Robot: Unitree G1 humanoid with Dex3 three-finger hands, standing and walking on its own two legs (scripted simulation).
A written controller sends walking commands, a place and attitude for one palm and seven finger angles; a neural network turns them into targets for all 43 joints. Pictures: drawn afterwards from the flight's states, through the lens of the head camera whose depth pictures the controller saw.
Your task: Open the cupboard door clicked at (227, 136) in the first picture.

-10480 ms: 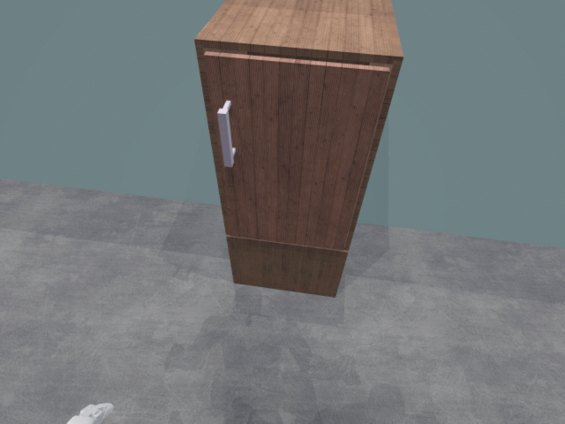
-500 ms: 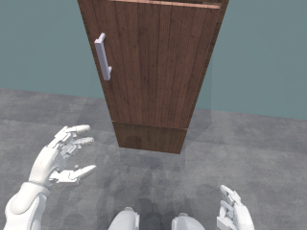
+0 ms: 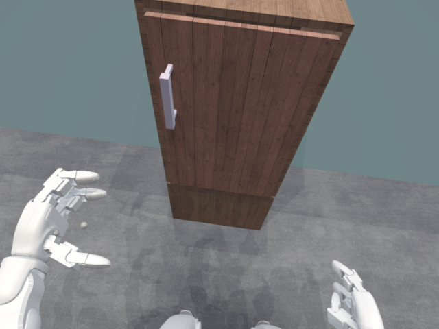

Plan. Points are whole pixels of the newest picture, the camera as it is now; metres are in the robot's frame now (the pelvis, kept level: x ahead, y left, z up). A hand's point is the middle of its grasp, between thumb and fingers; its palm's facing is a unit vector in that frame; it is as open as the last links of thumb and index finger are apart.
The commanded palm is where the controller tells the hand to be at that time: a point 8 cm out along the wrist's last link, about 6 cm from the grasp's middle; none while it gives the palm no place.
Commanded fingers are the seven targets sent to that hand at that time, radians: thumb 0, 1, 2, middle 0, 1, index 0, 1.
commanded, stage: raise the hand with hooked fingers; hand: left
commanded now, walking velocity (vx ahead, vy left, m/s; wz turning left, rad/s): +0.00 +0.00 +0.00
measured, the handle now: (170, 98) +0.59 +0.16 +0.06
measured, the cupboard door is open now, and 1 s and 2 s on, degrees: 0 0 0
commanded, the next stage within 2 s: move the hooked fingers beside the handle in 0.86 s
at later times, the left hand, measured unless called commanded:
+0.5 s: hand (67, 199) +0.29 +0.27 +0.08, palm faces -0.06 -1.00 -0.04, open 14.0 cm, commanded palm +0.26 +0.31 +0.08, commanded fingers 0.00 -0.50 0.30 -0.30 -1.20 -0.30 -1.20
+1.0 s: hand (86, 203) +0.29 +0.24 +0.08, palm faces -0.03 -1.00 -0.05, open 14.0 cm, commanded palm +0.27 +0.29 +0.08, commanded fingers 0.00 -0.50 0.30 -0.30 -1.20 -0.30 -1.20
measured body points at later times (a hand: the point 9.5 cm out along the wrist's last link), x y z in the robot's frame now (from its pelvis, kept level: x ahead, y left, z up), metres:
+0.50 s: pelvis +0.00 -0.01 +0.01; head +0.05 +0.01 +0.46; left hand +0.29 +0.32 +0.09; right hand +0.15 -0.26 -0.06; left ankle +0.02 +0.06 -0.68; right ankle +0.01 -0.13 -0.68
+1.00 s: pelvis +0.00 -0.03 +0.01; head +0.05 -0.03 +0.46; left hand +0.28 +0.29 +0.09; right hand +0.16 -0.28 -0.07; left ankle +0.02 +0.06 -0.68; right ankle +0.01 -0.13 -0.68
